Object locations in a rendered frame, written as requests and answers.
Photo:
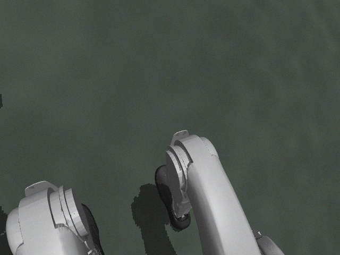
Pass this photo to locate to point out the left robot foot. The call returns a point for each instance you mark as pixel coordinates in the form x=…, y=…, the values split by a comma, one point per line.
x=93, y=229

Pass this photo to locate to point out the right robot hand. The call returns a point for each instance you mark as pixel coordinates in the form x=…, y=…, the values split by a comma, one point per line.
x=266, y=245

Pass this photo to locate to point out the right robot foot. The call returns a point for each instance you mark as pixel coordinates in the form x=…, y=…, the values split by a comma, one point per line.
x=166, y=197

